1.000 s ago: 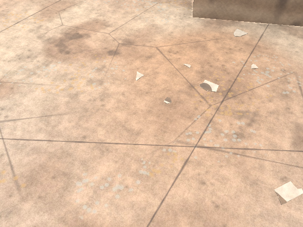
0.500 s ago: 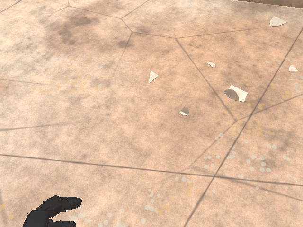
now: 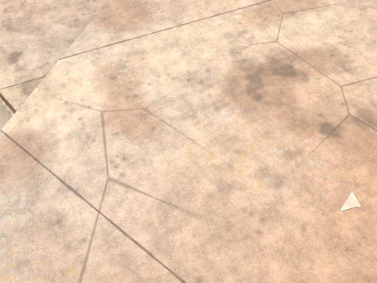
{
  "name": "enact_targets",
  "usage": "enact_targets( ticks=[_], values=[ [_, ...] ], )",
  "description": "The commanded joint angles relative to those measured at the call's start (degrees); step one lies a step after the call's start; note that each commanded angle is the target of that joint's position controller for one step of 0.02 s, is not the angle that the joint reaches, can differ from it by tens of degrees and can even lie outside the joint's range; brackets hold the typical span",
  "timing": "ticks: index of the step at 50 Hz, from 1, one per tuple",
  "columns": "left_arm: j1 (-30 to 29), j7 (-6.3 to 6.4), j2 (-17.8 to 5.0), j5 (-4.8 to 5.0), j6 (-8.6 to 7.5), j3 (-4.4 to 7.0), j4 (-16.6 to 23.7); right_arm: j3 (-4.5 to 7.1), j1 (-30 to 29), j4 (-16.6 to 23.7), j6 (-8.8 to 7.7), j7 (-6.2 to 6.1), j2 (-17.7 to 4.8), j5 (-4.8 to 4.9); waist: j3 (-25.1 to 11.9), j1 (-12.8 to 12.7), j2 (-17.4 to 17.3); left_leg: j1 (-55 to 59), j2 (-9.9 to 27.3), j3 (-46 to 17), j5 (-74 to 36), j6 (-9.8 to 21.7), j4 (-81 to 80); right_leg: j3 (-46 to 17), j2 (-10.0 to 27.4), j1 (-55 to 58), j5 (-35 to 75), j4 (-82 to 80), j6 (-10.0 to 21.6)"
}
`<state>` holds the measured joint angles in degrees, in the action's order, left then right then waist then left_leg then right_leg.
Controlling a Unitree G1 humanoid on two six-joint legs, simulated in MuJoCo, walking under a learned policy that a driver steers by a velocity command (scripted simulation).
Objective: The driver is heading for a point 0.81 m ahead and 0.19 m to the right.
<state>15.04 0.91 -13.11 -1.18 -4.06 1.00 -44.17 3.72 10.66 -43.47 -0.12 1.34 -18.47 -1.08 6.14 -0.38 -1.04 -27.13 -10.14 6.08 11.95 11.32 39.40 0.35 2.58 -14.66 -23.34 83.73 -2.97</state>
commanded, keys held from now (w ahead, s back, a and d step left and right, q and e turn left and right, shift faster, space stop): shift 0.12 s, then e+shift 0.64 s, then shift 0.24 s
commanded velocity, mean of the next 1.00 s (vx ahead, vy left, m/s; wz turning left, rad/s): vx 0.12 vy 0.00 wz -0.35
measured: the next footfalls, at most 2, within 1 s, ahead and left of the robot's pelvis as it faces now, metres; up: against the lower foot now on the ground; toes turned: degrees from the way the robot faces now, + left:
right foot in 0.36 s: +0.37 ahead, -0.12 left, +0.00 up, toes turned +2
left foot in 0.94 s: +0.40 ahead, +0.04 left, +0.00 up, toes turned -33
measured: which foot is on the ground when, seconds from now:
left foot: down 0.00-0.38, up 0.40-0.92, down 0.94-1.00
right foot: up 0.00-0.34, down 0.36-0.96, up 0.98-1.00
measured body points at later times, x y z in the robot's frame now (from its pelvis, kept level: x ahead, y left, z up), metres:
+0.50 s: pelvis +0.23 -0.07 +0.03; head +0.28 -0.08 +0.48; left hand +0.30 +0.21 -0.09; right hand +0.38 -0.33 -0.09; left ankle +0.18 +0.05 -0.61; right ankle +0.33 -0.12 -0.70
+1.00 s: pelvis +0.30 -0.02 +0.04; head +0.34 -0.02 +0.49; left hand +0.54 +0.20 -0.08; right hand +0.30 -0.34 -0.06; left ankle +0.37 +0.06 -0.70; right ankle +0.32 -0.12 -0.68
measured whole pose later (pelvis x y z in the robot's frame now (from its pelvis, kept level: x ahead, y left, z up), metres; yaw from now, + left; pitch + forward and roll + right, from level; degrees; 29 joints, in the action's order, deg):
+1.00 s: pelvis +0.30 -0.02 +0.04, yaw -26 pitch +1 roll +0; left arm 12.1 0.2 -19.3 -1.1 3.2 4.8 -42.1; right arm 1.3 10.6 -43.1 0.5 -2.7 -18.5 -1.5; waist 2.1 -0.4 2.1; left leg -14.9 -4.4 -6.0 10.6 2.0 25.6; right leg -18.2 -14.0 -21.7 -19.3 36.1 0.9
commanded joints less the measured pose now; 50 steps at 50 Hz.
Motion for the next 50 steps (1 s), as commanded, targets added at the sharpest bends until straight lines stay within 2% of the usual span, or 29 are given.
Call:
enact_targets(
  ticks=[1,2,3,4,6,8,10,11,13,14,16,17,18,19,20,21,22,23,24,26,31,38,41,44,46,47,48,49,50],
  values=[
    [1.4,0.52,-9.2,-1.12,-0.5,1.49,6.4,2.83,5.2,2.9,-1.06,-1.78,-8.3,0.98,-7.4,-0.7,8.9,23.3,22.1,-31.7,-41.0,11.0,-19.9,-4.1,3.1,-23.2,0.2,-1.3,-0.2],
    [2.6,0.55,-9.3,-1.85,1.1,1.57,5.9,1.93,4.6,2.7,-1.63,-1.77,-6.2,1.43,-6.7,-2.3,9.6,17.1,20.4,-27.7,-46.4,9.4,-20.6,-3.7,4.1,-18.6,0.3,-5.3,-0.9],
    [2.9,0.49,-8.5,-1.89,2.22,1.43,6.0,1.66,5.0,2.2,-2.21,-1.48,-6.0,1.45,-7.0,-2.9,9.3,12.6,18.9,-24.8,-49.3,8.4,-21.0,-3.2,4.6,-15.1,0.1,-10.4,-1.4],
    [1.9,0.36,-7.6,-1.71,2.61,1.11,6.5,1.82,5.3,1.7,-2.76,-1.25,-6.9,0.89,-7.8,-3.0,8.8,10.9,16.9,-22.2,-52.9,7.4,-20.7,-2.1,4.2,-13.3,1.7,-14.8,-1.2],
    [0.2,0.17,-5.6,-0.97,2.86,0.47,7.1,1.89,6.6,0.6,-3.07,-1.01,-7.0,0.36,-9.9,-2.2,5.2,12.6,13.3,-17.3,-59.1,3.7,-18.8,-0.2,2.6,-13.1,9.2,-23.1,0.1],
    [0.1,-0.13,-4.6,-0.21,2.65,-0.01,6.2,0.89,6.0,-0.1,-2.99,-0.98,-4.1,0.68,-11.3,-1.2,1.3,14.9,10.7,-12.1,-55.4,-1.2,-19.2,1.6,1.5,-11.0,19.3,-33.0,2.2],
    [-3.1,-0.57,-4.0,0.24,2.35,-0.28,5.7,-0.21,7.9,-1.6,-3.14,-1.15,-1.7,0.9,-10.2,1.6,-0.5,18.8,10.8,-9.9,-49.8,-4.0,-21.0,3.1,0.7,-10.9,27.2,-40.3,3.6],
    [-4.2,-0.66,-3.9,0.53,2.27,-0.35,5.5,-0.42,8.6,-2.0,-3.2,-1.24,-1.8,0.65,-9.6,2.5,-1.4,20.5,12.0,-9.4,-47.3,-4.3,-21.4,3.1,0.6,-10.8,29.2,-42.7,4.1],
    [-5.0,-0.84,-5.1,0.65,2.03,-0.08,5.1,-0.49,8.8,-2.7,-3.13,-1.75,-2.2,-0.44,-7.9,3.1,-2.4,23.2,15.1,-8.7,-45.9,-4.2,-20.6,1.8,0.2,-10.8,27.5,-45.3,5.5],
    [-4.7,-1.07,-6.9,0.38,1.84,0.5,5.1,-0.26,8.1,-2.7,-2.87,-2.26,-3.0,-0.88,-7.1,2.7,-2.5,25.1,16.4,-8.2,-48.1,-4.3,-18.7,1.6,-1.0,-11.3,23.6,-45.9,6.3],
    [0.3,-1.62,-9.5,-0.52,1.54,1.65,3.9,0.32,6.2,-2.2,-2.05,-3.51,-4.7,-0.79,-7.3,0.5,-3.2,28.2,17.7,-7.3,-54.7,-4.6,-10.8,2.8,-3.7,-9.5,15.8,-47.9,8.1],
    [5.8,-1.77,-10.1,-0.71,1.23,2.17,2.4,0.6,4.6,-1.5,-1.61,-3.97,-5.4,-0.44,-8.3,-2.0,-2.7,27.9,17.2,-6.5,-53.8,-5.2,-3.3,2.6,-4.6,-5.4,15.8,-51.8,9.4],
    [12.3,-1.61,-11.5,-0.65,0.81,3.01,0.9,1.0,2.2,0.0,-1.43,-4.21,-6.7,0.06,-10.5,-5.7,0.5,23.3,13.6,-3.7,-42.4,-6.9,10.4,-2.2,-2.3,2.3,32.7,-56.9,12.0],
    [12.9,-1.29,-15.4,-0.03,1.02,4.13,1.1,0.76,4.0,2.5,-1.53,-3.87,-4.7,-0.43,-11.8,-3.0,10.3,10.1,3.5,-0.6,-3.3,-9.4,28.5,-19.1,8.7,10.7,66.9,-55.0,17.1],
    [9.5,-1.27,-17.6,1.05,2.2,4.88,2.3,-0.48,10.7,3.3,-0.82,-3.12,0.0,-0.56,-19.0,2.1,19.8,-2.9,-2.4,-7.1,24.7,-11.2,40.1,-39.9,17.2,18.5,73.7,-61.0,27.0],
    [5.5,-1.53,-15.1,2.3,2.99,4.99,4.5,-0.97,11.6,1.4,-0.26,-2.9,-1.7,-2.24,-18.0,2.3,8.8,-4.0,3.2,-12.7,21.2,-11.4,42.0,-38.0,16.8,15.0,57.2,-63.2,26.3],
    [2.8,-1.4,-11.8,1.83,3.87,4.31,5.3,-0.48,6.6,1.7,0.26,-2.8,-3.6,-1.97,-12.1,1.6,1.9,-4.8,5.0,-12.4,17.6,-11.8,39.7,-32.7,13.1,8.1,42.7,-64.4,24.2],
    [1.5,-1.37,-9.9,1.35,4.7,3.78,5.1,-0.38,2.9,2.8,0.57,-2.79,-3.7,-1.68,-8.1,2.1,-1.5,-5.3,6.9,-11.7,15.1,-12.3,34.7,-28.6,9.4,3.0,32.2,-66.6,20.9],
    [1.4,-1.24,-10.1,1.41,5.05,4.0,5.1,-0.58,1.0,4.1,1.16,-2.77,-3.2,-1.63,-7.3,1.9,-0.4,-4.4,8.0,-11.4,13.0,-12.8,30.0,-26.2,6.4,1.0,26.4,-67.9,18.5],
    [2.2,-1.34,-11.2,1.07,5.44,4.67,4.8,-1.11,1.3,4.1,2.51,-2.64,-1.8,-1.53,-9.0,1.4,2.9,-1.6,7.3,-10.4,9.9,-13.6,26.1,-24.3,2.8,-0.3,22.3,-68.2,15.1],
    [3.2,-0.81,-13.8,1.13,6.56,6.32,5.3,-1.03,-3.1,5.2,3.03,-3.03,-2.5,-0.62,-9.3,-1.6,6.7,-4.8,7.6,-12.4,7.4,-14.8,15.3,-29.6,0.6,3.0,5.1,-70.2,9.9],
    [3.2,-0.79,-15.0,0.54,7.28,7.43,5.3,-0.88,-6.3,5.3,1.16,-3.53,-4.0,0.09,-9.2,-3.7,8.7,-5.0,6.3,-14.9,7.4,-13.6,6.7,-36.5,-0.5,7.6,2.2,-68.9,10.1],
    [1.8,-1.03,-14.4,0.05,7.24,7.09,5.5,-0.98,-4.6,4.5,0.38,-3.55,-4.5,0.42,-9.9,-3.4,9.6,-0.3,5.9,-14.0,8.3,-12.2,2.9,-36.4,-0.3,6.5,7.7,-67.3,11.2],
    [-0.2,-1.33,-13.9,-0.34,7.35,6.49,5.5,-1.04,-1.6,3.8,-0.14,-3.73,-4.8,0.85,-10.0,-2.1,10.0,8.1,5.2,-12.9,8.9,-10.7,-4.1,-37.2,-0.4,2.6,13.6,-66.3,10.9],
    [-1.8,-1.1,-13.5,0.08,7.4,5.92,5.3,-0.96,2.0,2.8,-0.53,-4.18,-5.0,0.61,-9.3,0.4,8.6,16.8,5.9,-12.6,3.1,-9.4,-15.7,-36.9,-2.3,-1.8,9.4,-64.9,8.6],
    [-0.5,-0.86,-12.4,0.5,7.17,5.39,4.8,-0.64,1.2,3.0,-0.63,-4.61,-6.3,0.23,-9.0,-0.1,4.2,20.9,9.2,-16.2,2.3,-8.2,-21.7,-34.2,-5.5,-5.4,-1.3,-61.6,6.3],
    [3.4,-0.7,-9.9,0.81,6.83,4.65,4.6,-0.2,-0.6,4.7,-0.38,-4.9,-9.9,-0.3,-10.4,-2.0,-5.6,22.0,21.2,-28.8,10.8,-5.4,-27.4,-25.2,-10.6,-7.1,-7.3,-50.1,3.6],
    [1.2,-0.23,-12.4,0.44,6.44,5.37,5.2,0.19,-4.9,6.2,-0.17,-4.37,-13.2,-1.53,-6.2,-1.3,-10.3,15.9,29.2,-40.3,5.3,0.4,-30.3,-13.4,-17.7,-13.8,-8.1,-38.6,2.5],
    [-0.4,0.0,-15.4,-0.88,6.19,5.95,4.8,0.02,-2.1,4.6,0.06,-3.82,-10.2,-0.9,-6.7,-1.0,-4.6,12.8,29.0,-37.1,-2.5,2.5,-26.7,-13.8,-13.0,-11.1,-5.6,-30.3,1.8]
  ],
)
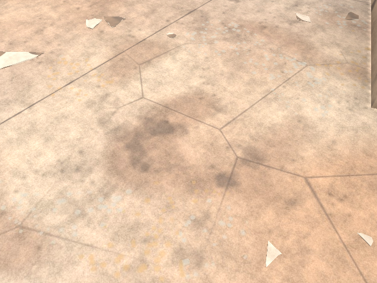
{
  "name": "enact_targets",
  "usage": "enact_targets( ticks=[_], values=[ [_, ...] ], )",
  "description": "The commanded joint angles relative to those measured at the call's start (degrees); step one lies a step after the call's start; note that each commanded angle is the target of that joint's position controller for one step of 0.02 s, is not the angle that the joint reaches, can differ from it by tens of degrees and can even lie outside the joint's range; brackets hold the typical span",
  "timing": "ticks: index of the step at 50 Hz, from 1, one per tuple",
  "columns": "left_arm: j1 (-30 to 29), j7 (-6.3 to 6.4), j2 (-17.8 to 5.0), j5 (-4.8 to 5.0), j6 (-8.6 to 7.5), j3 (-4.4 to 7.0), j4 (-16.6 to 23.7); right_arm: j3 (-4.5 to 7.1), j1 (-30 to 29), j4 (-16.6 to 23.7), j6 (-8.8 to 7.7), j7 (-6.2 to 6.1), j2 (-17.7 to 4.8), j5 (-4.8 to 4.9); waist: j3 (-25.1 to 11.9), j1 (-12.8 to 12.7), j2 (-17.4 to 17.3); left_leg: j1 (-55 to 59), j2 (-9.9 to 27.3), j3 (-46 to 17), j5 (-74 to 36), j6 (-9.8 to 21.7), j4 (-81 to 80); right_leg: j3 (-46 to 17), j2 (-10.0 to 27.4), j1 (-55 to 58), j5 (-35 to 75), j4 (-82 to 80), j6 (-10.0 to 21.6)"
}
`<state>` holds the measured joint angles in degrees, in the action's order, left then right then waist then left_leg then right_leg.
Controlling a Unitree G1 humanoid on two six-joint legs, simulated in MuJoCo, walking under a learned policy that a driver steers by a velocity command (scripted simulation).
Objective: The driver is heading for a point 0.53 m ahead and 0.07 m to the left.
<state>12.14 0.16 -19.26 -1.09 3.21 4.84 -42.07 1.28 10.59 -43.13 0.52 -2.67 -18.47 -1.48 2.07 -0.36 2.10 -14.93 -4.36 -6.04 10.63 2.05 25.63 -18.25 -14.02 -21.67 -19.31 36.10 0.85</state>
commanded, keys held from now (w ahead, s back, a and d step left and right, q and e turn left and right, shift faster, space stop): shift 1.00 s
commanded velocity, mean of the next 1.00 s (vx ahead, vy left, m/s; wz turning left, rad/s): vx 0.00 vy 0.00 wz -0.08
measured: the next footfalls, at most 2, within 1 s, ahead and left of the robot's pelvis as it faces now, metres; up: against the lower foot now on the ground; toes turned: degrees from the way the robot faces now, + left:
right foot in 0.34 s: +0.01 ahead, -0.11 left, +0.00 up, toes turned +3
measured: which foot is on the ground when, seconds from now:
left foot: down 0.00-1.00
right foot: up 0.00-0.32, down 0.34-1.00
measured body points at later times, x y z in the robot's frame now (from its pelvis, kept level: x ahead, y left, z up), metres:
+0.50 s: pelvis +0.02 +0.01 +0.00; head +0.03 +0.00 +0.45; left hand +0.11 +0.27 -0.13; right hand +0.06 -0.25 -0.14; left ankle +0.02 +0.10 -0.74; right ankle -0.03 -0.11 -0.74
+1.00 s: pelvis +0.01 -0.01 +0.01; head +0.02 -0.01 +0.46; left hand +0.04 +0.24 -0.15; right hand +0.02 -0.26 -0.15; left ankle +0.02 +0.10 -0.74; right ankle -0.03 -0.11 -0.74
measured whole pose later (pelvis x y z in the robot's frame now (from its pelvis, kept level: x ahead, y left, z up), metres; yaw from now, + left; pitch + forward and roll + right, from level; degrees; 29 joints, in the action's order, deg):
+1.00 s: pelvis +0.01 -0.01 +0.01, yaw -2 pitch -2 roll +0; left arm 13.4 2.5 -12.0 -0.6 0.4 -1.5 -65.0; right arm -0.4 13.1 -64.0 1.1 -2.0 -12.1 -0.5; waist 1.9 0.4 0.0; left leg -9.0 -2.7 -4.2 11.6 1.0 22.2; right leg -5.0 -3.6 -5.2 -14.6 21.5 2.1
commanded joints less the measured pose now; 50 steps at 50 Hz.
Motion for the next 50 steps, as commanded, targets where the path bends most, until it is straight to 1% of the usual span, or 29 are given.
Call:
enact_targets(
  ticks=[1,2,3,4,6,8,11,13,14,15,16,17,18,19,20,21,22,23,26,32,41,50],
  values=[
    [3.1,0.33,-8.2,-0.69,-1.14,1.86,1.9,1.66,-3.2,4.2,-0.63,0.65,-7.3,0.41,-2.7,-2.1,-6.4,-0.3,19.5,-19.0,-5.7,10.7,-11.1,4.8,3.9,-2.6,-7.0,20.2,-1.9],
    [4.0,-0.02,-7.0,-0.47,-0.88,1.42,0.9,1.4,-3.8,4.2,-0.65,0.93,-6.2,0.5,-2.8,-2.2,-6.7,0.1,16.2,-13.9,-9.4,9.4,-9.9,5.5,3.8,-2.1,-5.0,23.5,-2.3],
    [4.5,-0.38,-6.2,-0.37,-0.53,1.11,0.1,1.23,-3.6,4.1,-0.64,0.82,-5.9,0.5,-3.0,-2.0,-8.7,1.6,14.4,-11.5,-12.5,8.9,-9.1,6.4,3.7,-2.9,-4.4,26.0,-2.6],
    [4.4,-0.54,-5.8,-0.29,-0.24,0.84,-0.3,0.95,-2.5,3.8,-0.65,0.81,-5.3,0.54,-2.9,-1.4,-9.4,3.3,13.8,-10.2,-17.2,8.9,-8.3,7.2,3.9,-3.6,-4.9,26.6,-3.1],
    [2.1,-0.35,-4.5,0.12,0.22,0.08,-0.7,0.66,0.6,2.5,-0.78,0.91,-4.7,0.53,-2.6,0.1,-9.2,7.3,13.3,-9.1,-20.7,8.5,-7.1,8.1,5.1,-4.8,-5.4,22.2,-3.8],
    [0.4,-0.01,-3.2,0.47,0.51,-0.71,-1.4,0.52,3.2,0.9,-0.98,0.77,-4.6,0.56,-3.0,1.3,-10.2,11.2,13.1,-9.2,-21.1,7.9,-6.5,8.9,6.5,-3.7,-5.8,14.6,-4.3],
    [-0.9,0.58,-2.1,1.18,0.64,-1.68,-3.1,0.63,4.0,-0.7,-0.83,0.82,-5.3,0.39,-3.4,1.9,-12.3,11.5,12.6,-8.8,-22.2,7.4,-5.9,13.6,8.9,3.1,-7.1,2.8,-4.0],
    [-0.9,1.29,-1.9,1.78,0.4,-2.05,-4.5,0.83,5.2,-2.0,-0.48,0.98,-5.5,0.13,-3.4,2.1,-13.1,11.3,12.6,-9.4,-25.7,7.4,-4.8,15.4,9.4,6.7,-5.0,-4.8,-3.1],
    [0.1,1.6,-1.5,1.85,0.16,-2.27,-5.6,0.83,5.1,-2.6,-0.38,1.0,-5.3,0.28,-3.4,1.2,-12.5,11.1,12.4,-9.3,-27.3,6.9,-3.7,15.7,9.7,9.3,-1.0,-10.6,-2.4],
    [1.7,1.9,-1.2,1.63,-0.26,-2.53,-6.8,0.8,4.6,-3.1,-0.4,1.0,-5.1,0.59,-3.7,-0.1,-11.3,9.6,12.1,-8.9,-28.5,5.6,-2.6,15.3,10.6,13.9,7.0,-18.0,-1.6],
    [2.0,2.25,-2.1,1.14,-0.78,-2.48,-7.7,0.59,5.0,-3.5,-0.76,1.03,-4.4,0.69,-4.6,-0.2,-9.5,6.8,12.1,-9.1,-26.8,3.8,-2.3,12.2,12.9,19.3,13.4,-21.7,-0.7],
    [1.9,2.59,-4.5,0.24,-1.35,-2.25,-7.9,0.26,5.6,-3.4,-1.44,1.35,-3.3,0.93,-6.9,0.5,-6.0,2.8,11.2,-8.0,-20.8,2.1,-2.1,7.7,17.7,25.4,18.8,-19.7,0.4],
    [-0.7,2.43,-6.7,0.13,-1.56,-1.98,-8.3,0.18,6.9,-3.5,-1.82,1.67,-2.4,1.45,-5.5,3.1,0.4,1.2,7.7,-4.7,-12.2,1.2,-4.5,5.6,20.8,24.2,29.2,-14.4,2.5],
    [-2.5,1.83,-3.5,0.64,-1.75,-2.75,-8.8,0.04,5.6,-5.2,-1.52,1.37,-2.4,1.3,-4.7,1.6,0.8,3.9,6.5,-3.4,-7.3,1.3,-6.5,7.1,20.2,20.7,27.0,-13.6,3.4],
    [-2.3,1.56,-2.2,0.64,-2.01,-3.18,-9.3,0.25,3.9,-5.8,-1.13,1.12,-2.9,0.98,-2.9,0.5,1.3,4.6,6.3,-3.3,-7.2,1.3,-6.0,7.6,18.8,18.6,22.4,-14.5,2.7],
    [-1.6,1.62,-2.1,0.46,-2.12,-3.36,-10.3,0.47,3.0,-6.2,-0.86,1.11,-3.4,0.86,-2.4,0.1,1.2,5.7,6.7,-3.3,-9.4,1.4,-5.1,7.9,18.2,17.4,20.6,-15.5,2.2],
    [-0.7,1.85,-2.1,0.41,-2.23,-3.56,-11.5,0.56,3.0,-6.8,-0.57,1.22,-3.4,0.86,-1.8,0.2,1.6,6.5,6.9,-3.2,-11.1,1.5,-4.6,7.9,17.9,16.5,20.7,-16.0,2.0],
    [-0.3,2.06,-2.2,0.52,-2.29,-3.6,-12.5,0.47,3.6,-7.6,-0.41,1.29,-2.9,0.9,-1.5,0.5,1.6,6.8,7.2,-3.3,-11.5,1.4,-4.7,8.0,17.8,16.2,20.4,-16.2,1.9],
    [-0.5,2.17,-1.6,0.59,-2.37,-3.98,-14.1,0.19,4.4,-10.2,-0.19,1.14,-1.8,0.97,-0.8,0.8,-0.3,7.1,7.1,-3.2,-10.3,1.0,-5.2,8.0,17.8,15.4,18.9,-16.6,2.1],
    [-0.5,2.3,-1.2,0.52,-2.71,-4.59,-17.1,-0.02,3.8,-13.8,0.27,0.99,-1.4,0.92,0.4,1.0,-1.3,7.8,7.1,-3.1,-7.8,0.7,-5.9,7.6,17.8,13.4,15.9,-17.8,2.3],
    [1.2,2.41,0.1,0.49,-3.02,-5.26,-20.3,-0.49,3.7,-17.8,0.32,0.77,-0.5,1.0,0.5,0.9,-1.8,7.9,7.3,-2.9,-6.6,0.6,-6.1,7.9,17.5,12.7,14.4,-18.5,2.5],
    [3.3,2.55,1.6,0.48,-3.12,-5.55,-22.3,-0.92,4.7,-20.3,0.23,0.48,0.9,0.99,0.9,0.8,-1.8,7.0,7.4,-2.8,-6.1,0.5,-5.9,8.3,17.3,12.5,14.0,-18.4,2.6]
  ],
)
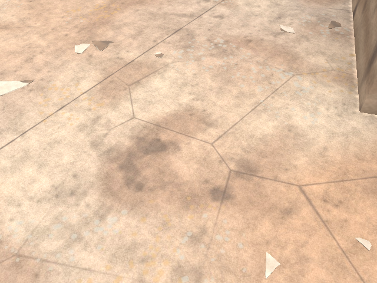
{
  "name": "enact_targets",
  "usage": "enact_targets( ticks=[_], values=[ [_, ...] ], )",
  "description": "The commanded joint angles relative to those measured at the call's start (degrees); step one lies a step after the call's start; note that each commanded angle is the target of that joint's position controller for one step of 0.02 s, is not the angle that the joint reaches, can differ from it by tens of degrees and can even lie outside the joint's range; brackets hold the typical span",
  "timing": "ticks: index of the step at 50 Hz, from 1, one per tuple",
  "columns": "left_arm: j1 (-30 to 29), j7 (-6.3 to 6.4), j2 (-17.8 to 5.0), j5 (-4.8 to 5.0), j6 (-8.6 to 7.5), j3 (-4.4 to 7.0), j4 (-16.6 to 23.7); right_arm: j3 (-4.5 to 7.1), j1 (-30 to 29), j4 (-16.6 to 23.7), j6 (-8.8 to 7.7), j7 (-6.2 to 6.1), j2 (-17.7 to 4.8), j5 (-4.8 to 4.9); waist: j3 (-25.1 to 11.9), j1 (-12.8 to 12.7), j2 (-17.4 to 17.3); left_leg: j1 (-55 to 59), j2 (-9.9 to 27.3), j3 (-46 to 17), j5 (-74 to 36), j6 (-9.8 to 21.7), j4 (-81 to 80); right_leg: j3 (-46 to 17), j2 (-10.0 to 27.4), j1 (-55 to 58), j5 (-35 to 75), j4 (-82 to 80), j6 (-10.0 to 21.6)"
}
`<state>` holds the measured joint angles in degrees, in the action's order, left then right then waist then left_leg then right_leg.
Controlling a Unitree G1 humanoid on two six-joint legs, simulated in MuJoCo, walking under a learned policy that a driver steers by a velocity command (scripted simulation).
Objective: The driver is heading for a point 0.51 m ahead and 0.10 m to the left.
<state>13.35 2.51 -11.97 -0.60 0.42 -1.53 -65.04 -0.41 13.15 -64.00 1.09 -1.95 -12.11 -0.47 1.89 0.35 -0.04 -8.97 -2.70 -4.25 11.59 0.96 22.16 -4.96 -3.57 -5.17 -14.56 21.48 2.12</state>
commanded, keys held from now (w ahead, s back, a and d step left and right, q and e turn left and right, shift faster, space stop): shift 0.56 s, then w+shift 0.44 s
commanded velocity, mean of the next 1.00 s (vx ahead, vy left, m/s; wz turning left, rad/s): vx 0.24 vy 0.00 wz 0.00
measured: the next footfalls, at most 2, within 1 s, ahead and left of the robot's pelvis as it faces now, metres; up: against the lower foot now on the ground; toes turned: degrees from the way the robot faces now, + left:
left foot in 0.86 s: +0.13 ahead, +0.14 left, +0.00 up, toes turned +3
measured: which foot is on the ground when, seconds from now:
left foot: down 0.00-0.64, up 0.66-0.84, down 0.86-1.00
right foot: down 0.00-0.86, up 0.88-1.00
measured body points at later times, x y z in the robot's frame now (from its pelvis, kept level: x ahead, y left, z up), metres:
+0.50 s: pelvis +0.00 +0.00 +0.00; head +0.01 +0.00 +0.45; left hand -0.01 +0.23 -0.16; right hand +0.00 -0.23 -0.16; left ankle +0.00 +0.11 -0.74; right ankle -0.03 -0.10 -0.74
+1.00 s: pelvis +0.14 +0.06 -0.01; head +0.14 +0.08 +0.44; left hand +0.20 +0.32 -0.15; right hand +0.15 -0.19 -0.14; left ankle +0.09 +0.14 -0.74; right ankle +0.09 -0.07 -0.66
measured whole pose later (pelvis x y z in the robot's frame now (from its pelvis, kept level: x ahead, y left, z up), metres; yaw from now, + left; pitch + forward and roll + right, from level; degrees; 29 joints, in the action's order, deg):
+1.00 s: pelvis +0.14 +0.06 -0.01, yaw +0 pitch +2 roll +0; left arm 13.9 -2.1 -13.6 -2.5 -4.6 3.4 -56.6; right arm 3.1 20.0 -58.1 -5.0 0.5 -12.0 -1.6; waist -1.8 0.6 2.0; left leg -9.5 -2.8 4.3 17.6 4.1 25.2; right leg -1.0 1.9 -27.7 -13.5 65.1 6.2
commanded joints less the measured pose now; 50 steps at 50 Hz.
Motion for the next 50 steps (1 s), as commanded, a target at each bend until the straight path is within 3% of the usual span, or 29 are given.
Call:
enact_targets(
  ticks=[1,28,29,30,31,32,33,34,35,37,39,40,41,42,43,44,45,46,47,48,50],
  values=[
    [2.3,0.22,-5.5,-0.01,-0.34,0.81,0.6,0.73,2.2,0.4,-0.34,-0.26,-5.3,-0.02,1.1,0.1,0.3,1.0,5.8,-4.5,-7.1,1.6,-2.4,-5.0,6.8,-4.0,9.3,-3.7,1.3],
    [6.8,0.57,-2.1,-0.03,-0.61,1.13,-1.0,0.54,5.7,-2.1,-0.66,-0.89,-2.0,-0.06,1.9,-0.1,0.1,0.1,6.0,-4.1,-8.3,1.6,-1.4,-4.2,6.6,-4.0,10.7,-2.7,1.5],
    [7.7,0.52,-2.2,-0.21,-0.54,1.26,-1.2,0.55,6.2,-2.1,-0.58,-0.84,-1.8,-0.24,-0.3,-0.3,0.4,0.4,4.6,-3.4,0.9,2.0,-1.2,-4.2,5.7,-3.4,0.2,-3.7,2.0],
    [8.2,0.36,-4.4,-0.19,-0.19,2.22,-0.7,1.26,5.7,-1.3,-0.31,-0.6,-3.2,-0.36,0.3,-0.8,2.0,-2.3,1.8,-1.7,16.5,3.2,2.6,-5.4,4.7,-4.5,-17.5,-3.2,4.0],
    [9.9,-0.06,-6.4,-0.49,0.15,3.06,-0.3,1.78,3.5,0.3,-0.11,0.01,-4.4,-1.03,3.5,-2.1,3.5,-9.8,0.9,-2.4,27.5,4.2,5.9,-10.4,6.6,-5.6,-32.4,-5.1,6.5],
    [13.1,-0.31,-7.3,-0.41,0.13,3.65,-0.6,1.63,-0.3,2.8,-0.42,0.73,-3.2,-1.38,7.3,-4.1,6.7,-17.8,0.0,-0.5,28.9,4.0,11.3,-17.7,10.6,-4.3,-41.4,-9.2,9.5],
    [14.0,-0.22,-7.6,-0.18,-0.27,4.19,-0.7,0.89,-5.2,5.8,-1.25,1.24,-0.3,-1.48,11.1,-5.1,10.9,-23.8,0.1,5.0,17.3,2.9,18.3,-25.1,16.8,-2.5,-40.8,-13.9,12.3],
    [14.3,-0.33,-7.2,-0.65,-0.87,4.61,-0.3,1.34,-8.8,7.7,-2.14,1.46,-1.8,-1.75,12.3,-6.1,9.4,-28.5,3.1,5.1,13.3,2.3,24.2,-28.6,20.7,-1.7,-35.3,-16.5,13.9],
    [13.4,-0.54,-7.4,-1.05,-1.67,5.03,0.5,1.97,-9.6,8.8,-3.0,1.84,-3.2,-1.76,10.7,-5.3,6.4,-30.8,4.6,3.8,11.9,1.9,27.3,-28.4,21.2,0.3,-29.6,-16.6,14.1],
    [9.7,-0.8,-7.9,-0.73,-3.28,5.61,2.6,2.76,-7.4,9.6,-4.44,3.11,-4.1,-1.4,6.1,-2.3,4.9,-28.4,6.2,3.4,9.2,1.8,25.8,-22.3,19.2,1.9,-21.4,-15.6,12.4],
    [5.9,-0.88,-8.2,0.03,-4.28,6.03,4.4,3.17,-5.3,10.3,-4.76,3.78,-3.6,-0.62,4.3,0.2,7.4,-16.9,4.8,5.5,8.7,2.2,18.3,-14.6,15.1,-5.0,-18.3,-15.7,10.0],
    [4.7,-1.0,-8.6,0.12,-4.48,6.25,4.9,3.29,-3.3,10.3,-4.57,3.8,-3.0,-0.33,5.2,1.6,9.0,-9.4,4.0,7.3,9.8,2.6,13.5,-12.1,14.2,-10.7,-18.6,-14.8,9.6],
    [3.4,-1.13,-8.4,0.29,-4.5,6.41,5.3,3.53,1.4,9.1,-4.42,3.62,-2.5,-0.08,5.9,4.0,7.7,-0.4,2.3,10.4,6.8,2.6,8.8,-9.7,12.9,-16.7,-19.3,-11.9,9.4],
    [2.9,-1.26,-8.2,0.07,-4.62,6.46,5.7,4.18,7.5,7.0,-4.33,3.15,-3.0,0.02,5.2,6.5,4.1,9.3,-0.1,12.9,5.3,2.2,6.3,-8.0,11.2,-22.6,-17.6,-6.9,9.3],
    [2.2,-1.52,-7.2,-0.61,-5.27,6.12,6.5,5.26,16.1,4.5,-4.85,2.4,-5.1,-0.23,1.8,10.2,-1.8,21.5,0.6,10.3,8.2,2.6,5.6,-4.8,8.3,-29.4,-10.8,5.3,8.6],
    [-0.3,-2.1,-2.4,-0.47,-6.25,4.83,9.3,6.57,25.3,3.1,-5.74,1.61,-10.7,-1.87,-3.0,13.6,-17.3,28.1,16.2,-14.6,29.5,5.8,-6.3,4.1,1.2,-37.3,-8.1,30.1,6.0],
    [-1.8,-2.95,-1.6,-0.71,-6.8,4.76,12.2,5.88,24.1,2.8,-5.55,1.77,-10.0,-1.99,-1.9,9.4,-18.5,23.4,24.0,-39.2,43.5,9.2,-16.1,1.0,-1.5,-45.9,-11.5,43.3,6.2],
    [-3.5,-3.65,-3.0,-1.39,-6.62,4.9,13.4,5.45,14.6,5.6,-5.4,1.76,-9.2,-1.88,3.3,4.6,-10.2,16.9,25.2,-36.5,43.3,10.3,-15.2,-0.4,4.5,-49.5,-4.9,49.9,6.8],
    [-4.3,-4.54,-4.2,-1.63,-6.65,5.03,13.4,5.14,9.7,7.6,-5.92,2.24,-7.9,-1.42,3.7,2.9,-3.2,12.4,22.9,-29.3,35.9,10.3,-14.1,0.0,7.5,-47.7,1.0,50.0,6.1],
    [-2.9,-5.14,-3.9,-1.92,-6.56,5.11,12.9,4.96,8.6,8.1,-6.41,2.48,-7.8,-1.11,2.5,1.1,-1.6,9.7,20.2,-23.2,30.5,9.7,-15.2,0.4,9.1,-44.3,3.1,47.9,5.1],
    [-2.4,-5.92,-3.7,-2.63,-5.28,5.1,12.9,4.15,9.4,7.5,-7.37,2.24,-5.6,-0.92,3.0,-0.5,-3.0,6.4,16.3,-15.7,23.0,8.8,-17.9,2.5,10.2,-41.7,5.0,46.4,2.8]
  ],
)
